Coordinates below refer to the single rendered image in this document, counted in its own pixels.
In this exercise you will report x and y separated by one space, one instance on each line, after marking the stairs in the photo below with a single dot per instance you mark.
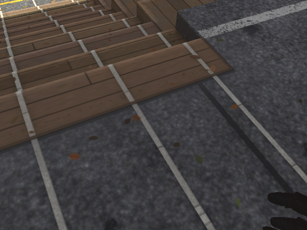
54 41

